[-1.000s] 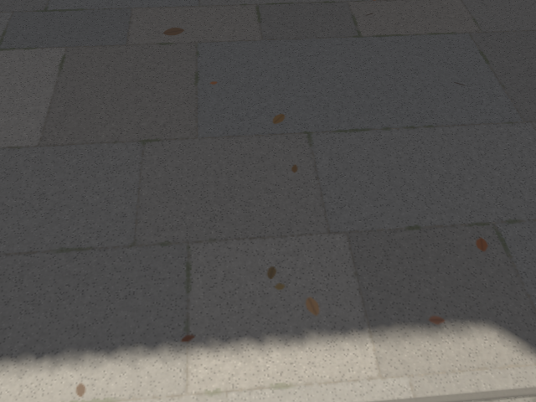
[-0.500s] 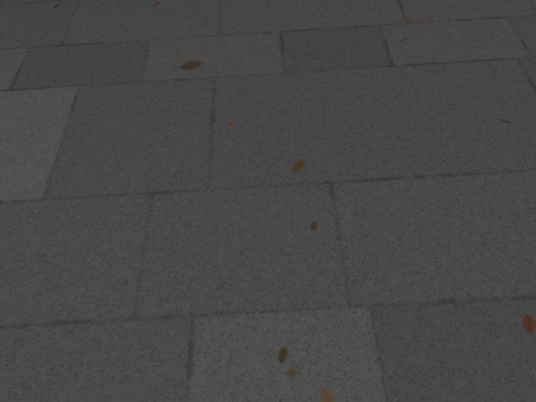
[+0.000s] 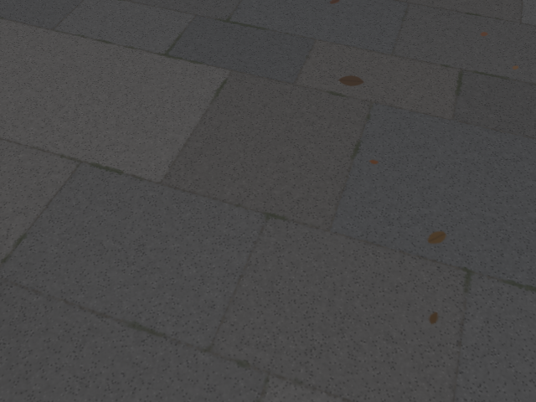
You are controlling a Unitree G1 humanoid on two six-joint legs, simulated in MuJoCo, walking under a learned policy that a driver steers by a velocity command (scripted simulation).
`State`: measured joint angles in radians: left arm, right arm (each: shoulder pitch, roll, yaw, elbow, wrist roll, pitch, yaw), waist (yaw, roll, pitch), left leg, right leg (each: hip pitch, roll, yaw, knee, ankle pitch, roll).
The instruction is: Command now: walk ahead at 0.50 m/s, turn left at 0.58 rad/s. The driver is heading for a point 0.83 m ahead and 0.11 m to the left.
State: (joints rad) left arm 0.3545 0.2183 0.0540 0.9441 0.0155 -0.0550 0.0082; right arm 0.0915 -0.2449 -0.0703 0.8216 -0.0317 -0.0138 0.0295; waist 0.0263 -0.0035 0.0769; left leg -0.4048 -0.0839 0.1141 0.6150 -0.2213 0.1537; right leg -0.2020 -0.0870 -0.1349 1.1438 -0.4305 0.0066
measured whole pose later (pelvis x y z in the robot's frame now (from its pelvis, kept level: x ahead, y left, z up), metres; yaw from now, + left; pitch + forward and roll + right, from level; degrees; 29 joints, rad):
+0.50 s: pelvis +0.28 -0.02 +0.00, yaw +18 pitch +1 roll +0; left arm 0.03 0.25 0.02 0.71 0.04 -0.07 0.00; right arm 0.43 -0.30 -0.08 0.89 0.00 -0.04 0.00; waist -0.09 0.01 0.05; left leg -0.09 -0.13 -0.19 0.77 -0.48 0.09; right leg -0.46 0.01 -0.01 0.57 -0.11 -0.03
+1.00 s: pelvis +0.50 +0.09 +0.01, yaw +23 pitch +1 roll -1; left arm 0.42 0.24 0.04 0.94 0.01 -0.06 -0.01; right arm 0.06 -0.24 -0.01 0.76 -0.05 -0.06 0.02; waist 0.06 0.00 0.03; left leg -0.41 0.00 0.07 0.55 -0.15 0.08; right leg -0.13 -0.02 -0.06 0.76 -0.45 -0.02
